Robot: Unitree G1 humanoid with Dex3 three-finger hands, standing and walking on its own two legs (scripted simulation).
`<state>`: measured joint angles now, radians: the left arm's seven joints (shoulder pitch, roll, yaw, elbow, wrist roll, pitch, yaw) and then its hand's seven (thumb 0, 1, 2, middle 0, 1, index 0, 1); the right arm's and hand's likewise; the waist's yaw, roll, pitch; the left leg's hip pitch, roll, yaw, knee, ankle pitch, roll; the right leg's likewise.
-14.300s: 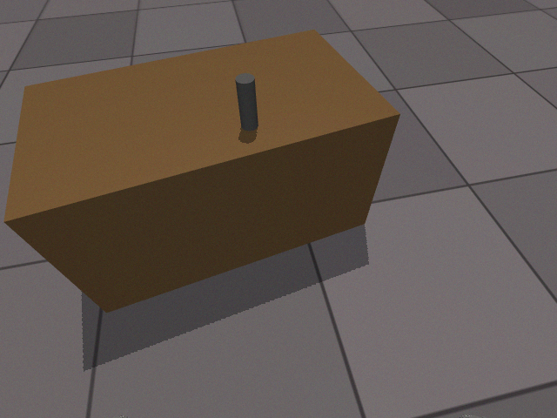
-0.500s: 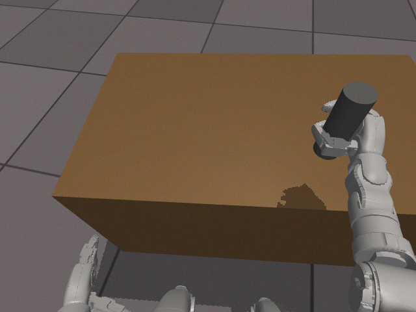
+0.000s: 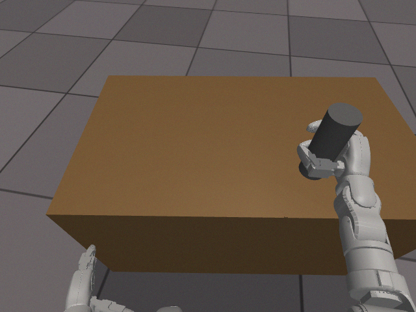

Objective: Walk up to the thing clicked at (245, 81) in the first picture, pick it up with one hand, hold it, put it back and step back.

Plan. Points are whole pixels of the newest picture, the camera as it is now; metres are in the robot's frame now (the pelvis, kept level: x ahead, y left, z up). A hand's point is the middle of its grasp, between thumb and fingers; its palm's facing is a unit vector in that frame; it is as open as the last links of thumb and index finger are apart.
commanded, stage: lift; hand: right
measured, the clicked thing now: (326, 145) +0.37 -0.19 +0.12
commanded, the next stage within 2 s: hold in 0.34 s
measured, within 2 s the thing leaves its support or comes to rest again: neither
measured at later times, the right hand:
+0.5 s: hand (324, 152) +0.35 -0.18 +0.13, palm faces +0.16 +0.99 +0.01, open 7.2 cm
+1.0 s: hand (327, 149) +0.34 -0.17 +0.15, palm faces +0.15 +0.99 +0.00, open 7.2 cm
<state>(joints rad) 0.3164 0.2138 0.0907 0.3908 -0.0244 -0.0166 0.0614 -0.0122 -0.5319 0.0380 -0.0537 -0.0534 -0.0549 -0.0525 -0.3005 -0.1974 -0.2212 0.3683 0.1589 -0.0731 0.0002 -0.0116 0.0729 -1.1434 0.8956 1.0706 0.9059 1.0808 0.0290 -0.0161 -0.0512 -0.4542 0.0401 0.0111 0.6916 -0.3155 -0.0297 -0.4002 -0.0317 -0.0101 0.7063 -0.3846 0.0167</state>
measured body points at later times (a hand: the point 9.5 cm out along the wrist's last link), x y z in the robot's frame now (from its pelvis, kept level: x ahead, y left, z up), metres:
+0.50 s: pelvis +0.00 +0.00 +0.01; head +0.01 +0.01 +0.46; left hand +0.16 +0.26 -0.06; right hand +0.34 -0.23 +0.13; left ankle +0.02 +0.14 -0.72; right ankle -0.01 -0.13 -0.72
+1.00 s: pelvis +0.01 +0.00 +0.02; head +0.01 +0.02 +0.47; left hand +0.17 +0.26 -0.07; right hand +0.32 -0.22 +0.15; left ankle +0.02 +0.14 -0.72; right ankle -0.01 -0.13 -0.72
